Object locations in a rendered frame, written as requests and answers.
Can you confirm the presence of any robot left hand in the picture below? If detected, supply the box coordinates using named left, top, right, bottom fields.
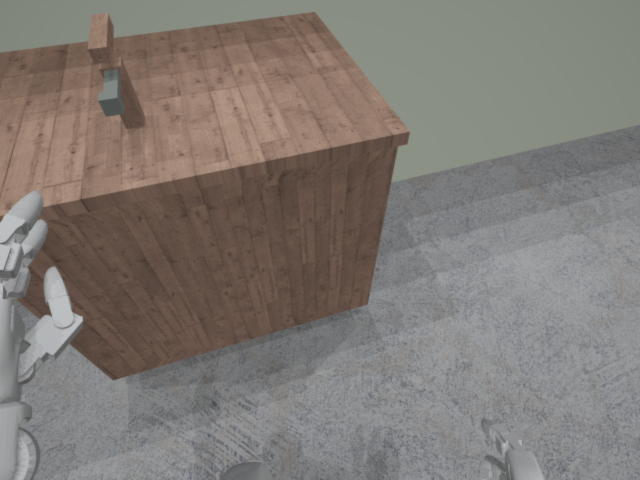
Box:
left=0, top=190, right=83, bottom=404

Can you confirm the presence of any counter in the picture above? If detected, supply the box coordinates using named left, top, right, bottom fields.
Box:
left=0, top=12, right=410, bottom=380

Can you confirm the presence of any left robot forearm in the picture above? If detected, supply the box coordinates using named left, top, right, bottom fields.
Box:
left=0, top=401, right=40, bottom=480

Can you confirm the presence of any tap lever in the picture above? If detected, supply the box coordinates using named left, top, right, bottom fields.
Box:
left=98, top=69, right=124, bottom=117

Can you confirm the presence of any robot right hand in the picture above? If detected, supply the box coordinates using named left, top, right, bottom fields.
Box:
left=472, top=419, right=545, bottom=480

